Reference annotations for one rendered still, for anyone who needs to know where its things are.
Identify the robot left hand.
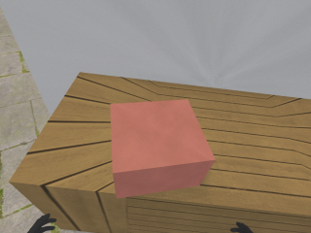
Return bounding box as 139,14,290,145
27,214,56,233

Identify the robot right hand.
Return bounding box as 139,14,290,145
230,221,253,233

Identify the carton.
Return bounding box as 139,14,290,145
110,99,216,199

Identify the pedestal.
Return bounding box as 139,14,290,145
9,72,311,233

